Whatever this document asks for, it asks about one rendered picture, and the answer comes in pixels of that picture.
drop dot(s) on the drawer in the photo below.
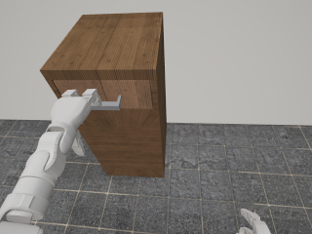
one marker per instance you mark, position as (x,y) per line
(136,94)

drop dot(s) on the left robot upper arm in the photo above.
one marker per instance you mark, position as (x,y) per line
(7,227)

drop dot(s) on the robot right hand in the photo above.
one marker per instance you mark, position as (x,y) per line
(259,227)

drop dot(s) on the robot left hand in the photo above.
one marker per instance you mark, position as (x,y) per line
(72,110)

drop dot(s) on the left robot forearm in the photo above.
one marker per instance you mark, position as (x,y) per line
(30,197)

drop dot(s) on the handle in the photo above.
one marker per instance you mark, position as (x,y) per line
(108,105)

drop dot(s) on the cabinet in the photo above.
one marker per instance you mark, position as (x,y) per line
(125,46)

